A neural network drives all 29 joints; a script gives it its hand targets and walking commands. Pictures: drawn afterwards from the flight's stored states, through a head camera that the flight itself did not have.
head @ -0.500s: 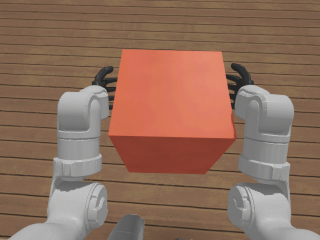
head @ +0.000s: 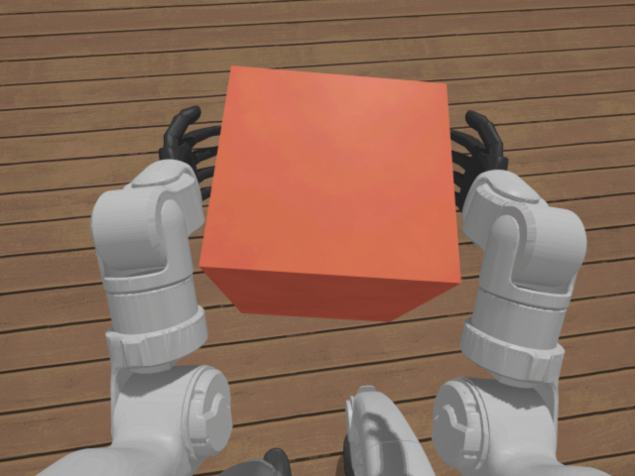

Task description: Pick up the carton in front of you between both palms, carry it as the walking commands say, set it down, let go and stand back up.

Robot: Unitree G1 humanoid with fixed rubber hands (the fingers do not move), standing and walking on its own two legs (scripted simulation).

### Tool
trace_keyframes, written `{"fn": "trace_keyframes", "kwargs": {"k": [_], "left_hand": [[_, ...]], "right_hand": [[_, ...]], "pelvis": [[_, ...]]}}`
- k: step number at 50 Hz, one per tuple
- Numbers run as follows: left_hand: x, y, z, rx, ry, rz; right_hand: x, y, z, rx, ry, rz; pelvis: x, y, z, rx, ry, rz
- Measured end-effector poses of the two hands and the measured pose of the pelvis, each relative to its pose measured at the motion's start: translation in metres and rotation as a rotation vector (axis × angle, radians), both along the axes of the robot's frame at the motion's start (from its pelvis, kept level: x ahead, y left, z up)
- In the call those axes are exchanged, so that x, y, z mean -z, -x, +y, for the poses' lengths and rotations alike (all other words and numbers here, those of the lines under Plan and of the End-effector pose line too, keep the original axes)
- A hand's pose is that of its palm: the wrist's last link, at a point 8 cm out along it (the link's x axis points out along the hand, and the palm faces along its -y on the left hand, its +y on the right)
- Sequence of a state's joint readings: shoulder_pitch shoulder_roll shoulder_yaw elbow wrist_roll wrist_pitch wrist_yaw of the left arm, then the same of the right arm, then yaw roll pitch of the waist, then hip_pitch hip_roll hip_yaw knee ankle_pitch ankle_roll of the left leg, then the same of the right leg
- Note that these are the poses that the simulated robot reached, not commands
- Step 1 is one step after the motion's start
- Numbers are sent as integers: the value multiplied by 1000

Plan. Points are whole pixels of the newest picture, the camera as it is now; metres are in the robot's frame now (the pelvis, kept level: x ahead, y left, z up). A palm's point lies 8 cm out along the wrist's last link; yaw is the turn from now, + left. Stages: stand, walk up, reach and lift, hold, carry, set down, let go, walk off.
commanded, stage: carry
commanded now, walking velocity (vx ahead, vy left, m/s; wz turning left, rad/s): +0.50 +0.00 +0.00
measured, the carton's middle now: (325, 218) +0.39 -0.03 +0.05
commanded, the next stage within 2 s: none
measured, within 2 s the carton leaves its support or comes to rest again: neither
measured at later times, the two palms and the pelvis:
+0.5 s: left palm out of the picture +0.71 +0.17 +0.20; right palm out of the picture +0.74 -0.12 +0.21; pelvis +0.34 -0.01 +0.02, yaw +1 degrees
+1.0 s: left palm out of the picture +1.01 +0.14 +0.23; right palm out of the picture +1.04 -0.15 +0.24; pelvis +0.64 -0.02 +0.07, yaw +1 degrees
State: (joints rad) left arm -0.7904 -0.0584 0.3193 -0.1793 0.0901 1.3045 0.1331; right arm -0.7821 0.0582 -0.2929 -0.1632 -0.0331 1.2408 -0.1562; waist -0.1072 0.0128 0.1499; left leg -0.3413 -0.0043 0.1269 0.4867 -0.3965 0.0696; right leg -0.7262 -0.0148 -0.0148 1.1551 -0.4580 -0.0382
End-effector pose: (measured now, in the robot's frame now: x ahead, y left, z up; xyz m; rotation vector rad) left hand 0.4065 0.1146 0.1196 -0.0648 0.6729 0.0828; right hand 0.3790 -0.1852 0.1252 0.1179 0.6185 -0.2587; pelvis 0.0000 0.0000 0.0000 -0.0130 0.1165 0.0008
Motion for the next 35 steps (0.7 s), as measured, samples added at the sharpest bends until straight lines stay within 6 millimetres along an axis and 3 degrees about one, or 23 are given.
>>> {"fn": "trace_keyframes", "kwargs": {"k": [7, 13, 18, 23, 27, 31, 35], "left_hand": [[-34, -93, -2, -37, -56, -87], [-39, -145, 21, -108, -75, 43], [-59, -193, 44, -169, -66, 38], [-79, -265, 55, -162, -65, -8], [-77, -333, 53, -88, -58, 2], [-72, -389, 33, 3, -69, 87], [-79, -440, 15, 49, -61, 97]], "right_hand": [[-34, -116, -3, -78, 12, -84], [-45, -207, 26, -227, 16, 41], [-63, -271, 50, -275, 8, 34], [-80, -335, 61, -262, 13, -12], [-79, -381, 55, -209, 57, 2], [-68, -408, 35, -128, 59, 95], [-73, -440, 17, -63, 39, 107]], "pelvis": [[7, -108, -23, -18, 20, -24], [-17, -182, -38, -22, -10, -19], [-31, -240, -37, -26, -35, -15], [-30, -309, -24, -27, -40, -14], [-23, -367, -6, -15, -57, -42], [-40, -410, 7, -16, -30, -39], [-56, -451, 13, -7, -7, -30]]}}
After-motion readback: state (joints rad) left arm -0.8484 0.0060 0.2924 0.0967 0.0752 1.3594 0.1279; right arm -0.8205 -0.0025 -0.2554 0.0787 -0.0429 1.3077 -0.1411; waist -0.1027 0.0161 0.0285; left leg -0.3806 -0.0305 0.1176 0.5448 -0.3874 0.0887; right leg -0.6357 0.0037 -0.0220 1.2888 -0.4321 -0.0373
